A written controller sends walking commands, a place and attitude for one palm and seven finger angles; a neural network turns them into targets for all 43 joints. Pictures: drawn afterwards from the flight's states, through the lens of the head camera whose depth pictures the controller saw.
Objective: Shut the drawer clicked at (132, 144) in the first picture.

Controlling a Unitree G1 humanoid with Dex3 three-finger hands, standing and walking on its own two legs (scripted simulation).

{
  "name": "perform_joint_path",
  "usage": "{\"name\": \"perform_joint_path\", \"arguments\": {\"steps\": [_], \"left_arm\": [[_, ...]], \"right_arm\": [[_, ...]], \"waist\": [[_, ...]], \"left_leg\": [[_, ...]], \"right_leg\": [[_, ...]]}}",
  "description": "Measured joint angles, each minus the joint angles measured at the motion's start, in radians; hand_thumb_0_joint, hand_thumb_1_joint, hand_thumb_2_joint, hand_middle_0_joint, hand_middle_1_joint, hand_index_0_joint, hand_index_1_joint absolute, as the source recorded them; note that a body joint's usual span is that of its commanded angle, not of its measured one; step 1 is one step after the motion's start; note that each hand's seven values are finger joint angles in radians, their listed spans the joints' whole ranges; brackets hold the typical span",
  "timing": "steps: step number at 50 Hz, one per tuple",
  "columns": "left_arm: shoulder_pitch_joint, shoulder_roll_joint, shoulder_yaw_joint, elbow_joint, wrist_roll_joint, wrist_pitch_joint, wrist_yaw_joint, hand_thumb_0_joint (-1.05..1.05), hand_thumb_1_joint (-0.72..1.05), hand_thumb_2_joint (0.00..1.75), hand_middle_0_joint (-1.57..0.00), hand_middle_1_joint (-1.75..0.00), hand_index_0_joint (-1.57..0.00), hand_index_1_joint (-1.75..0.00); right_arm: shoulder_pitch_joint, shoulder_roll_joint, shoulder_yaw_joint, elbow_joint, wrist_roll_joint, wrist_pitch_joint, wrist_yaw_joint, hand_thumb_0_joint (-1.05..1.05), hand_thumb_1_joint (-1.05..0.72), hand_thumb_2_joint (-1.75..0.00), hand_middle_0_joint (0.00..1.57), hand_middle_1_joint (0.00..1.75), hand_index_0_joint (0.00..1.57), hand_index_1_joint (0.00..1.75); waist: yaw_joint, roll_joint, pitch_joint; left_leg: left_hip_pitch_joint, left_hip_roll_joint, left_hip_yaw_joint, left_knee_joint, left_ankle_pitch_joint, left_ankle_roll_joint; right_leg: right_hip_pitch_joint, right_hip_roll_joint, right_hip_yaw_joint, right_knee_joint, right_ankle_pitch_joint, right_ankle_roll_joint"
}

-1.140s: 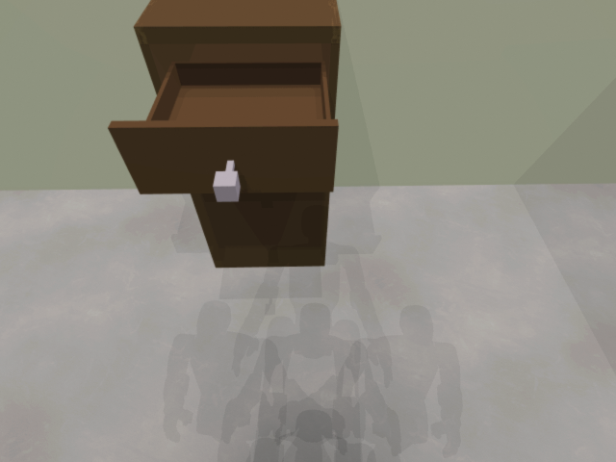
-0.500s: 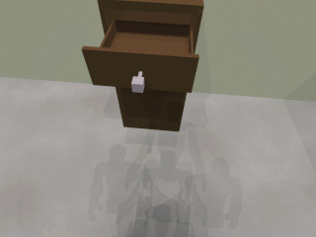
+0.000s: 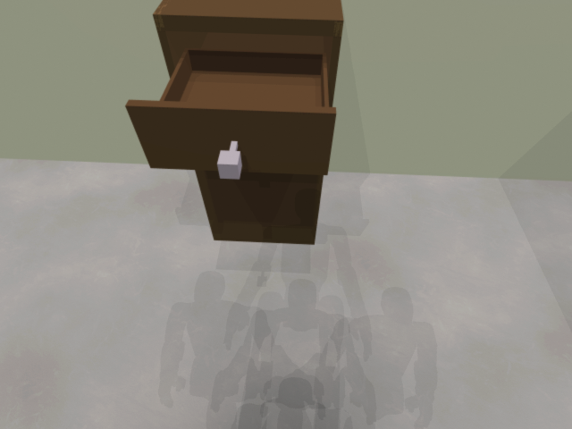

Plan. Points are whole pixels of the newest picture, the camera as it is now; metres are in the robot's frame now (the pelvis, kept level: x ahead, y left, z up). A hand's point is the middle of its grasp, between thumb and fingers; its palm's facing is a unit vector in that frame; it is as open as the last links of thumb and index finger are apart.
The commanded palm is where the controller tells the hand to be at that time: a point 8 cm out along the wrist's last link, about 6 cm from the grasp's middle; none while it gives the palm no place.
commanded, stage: look at it before walking up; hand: left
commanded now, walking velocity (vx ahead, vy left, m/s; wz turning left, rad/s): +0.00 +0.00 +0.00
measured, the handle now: (231, 157) +0.57 +0.14 +0.02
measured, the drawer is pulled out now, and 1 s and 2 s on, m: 0.30 0.30 0.30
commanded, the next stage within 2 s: take the last steps up to it in 0.10 s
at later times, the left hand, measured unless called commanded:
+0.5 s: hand out of the picture +0.03 +0.18 -0.19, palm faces +0.05 -0.98 -0.18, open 7.4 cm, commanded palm none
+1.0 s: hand (231, 427) +0.15 +0.10 -0.18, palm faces +0.10 -0.98 -0.16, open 7.3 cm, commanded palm none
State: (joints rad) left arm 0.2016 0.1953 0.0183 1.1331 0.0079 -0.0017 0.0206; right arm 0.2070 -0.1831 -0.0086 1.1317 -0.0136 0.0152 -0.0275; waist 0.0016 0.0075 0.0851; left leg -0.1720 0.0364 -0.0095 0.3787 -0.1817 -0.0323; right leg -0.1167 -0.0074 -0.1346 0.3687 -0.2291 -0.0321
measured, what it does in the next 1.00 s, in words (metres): walks ahead: right foot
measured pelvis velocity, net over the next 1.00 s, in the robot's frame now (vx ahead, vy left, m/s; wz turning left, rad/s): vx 0.18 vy -0.06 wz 0.03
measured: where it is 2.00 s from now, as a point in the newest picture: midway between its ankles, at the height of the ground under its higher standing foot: (318, 421)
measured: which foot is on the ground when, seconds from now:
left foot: down 0.00-0.72, up 0.74-1.00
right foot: down 0.00-0.52, up 0.54-0.70, down 0.72-1.00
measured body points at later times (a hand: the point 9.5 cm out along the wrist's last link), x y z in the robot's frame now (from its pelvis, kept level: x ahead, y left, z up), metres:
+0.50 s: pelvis +0.04 -0.01 -0.01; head +0.05 +0.01 +0.44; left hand +0.03 +0.23 -0.18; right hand +0.02 -0.23 -0.17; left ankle +0.01 +0.14 -0.75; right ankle -0.01 -0.09 -0.75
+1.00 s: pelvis +0.18 -0.06 -0.01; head +0.23 -0.05 +0.44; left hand +0.15 +0.15 -0.17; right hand +0.26 -0.29 -0.16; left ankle +0.22 +0.07 -0.73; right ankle +0.11 -0.14 -0.75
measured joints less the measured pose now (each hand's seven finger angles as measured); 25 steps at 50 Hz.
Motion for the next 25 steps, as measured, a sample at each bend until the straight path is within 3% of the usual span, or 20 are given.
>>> {"name": "perform_joint_path", "arguments": {"steps": [16, 22, 25], "left_arm": [[-0.008, -0.001, 0.003, -0.005, 0.0, -0.002, 0.002, 0.01, 0.91, 0.9, -0.2, -0.3, -0.2, -0.3], [0.061, -0.009, 0.02, 0.005, 0.008, 0.009, -0.014, 0.01, 0.91, 0.9, -0.2, -0.3, -0.2, -0.3], [0.098, -0.008, 0.029, 0.014, 0.007, 0.012, -0.02, 0.01, 0.91, 0.9, -0.2, -0.3, -0.2, -0.3]], "right_arm": [[0.013, 0.0, 0.002, 0.006, -0.008, -0.002, -0.001, 0.01, -0.91, -0.89, 0.2, 0.3, 0.2, 0.3], [0.065, 0.023, -0.005, 0.01, -0.02, 0.005, 0.013, 0.0, -0.91, -0.89, 0.2, 0.3, 0.2, 0.3], [0.094, 0.04, -0.009, 0.013, -0.022, -0.008, 0.014, 0.01, -0.91, -0.89, 0.2, 0.3, 0.2, 0.3]], "waist": [[-0.007, 0.005, -0.028], [-0.005, -0.004, -0.059], [-0.003, -0.029, -0.061]], "left_leg": [[0.018, 0.013, 0.001, 0.002, -0.017, -0.01], [-0.016, 0.033, 0.012, 0.134, -0.123, 0.023], [-0.009, 0.031, 0.022, 0.166, -0.159, -0.007]], "right_leg": [[0.02, 0.013, 0.001, -0.005, -0.014, -0.01], [0.012, 0.021, -0.004, 0.074, -0.089, -0.017], [0.004, 0.01, 0.003, 0.132, -0.141, -0.014]]}}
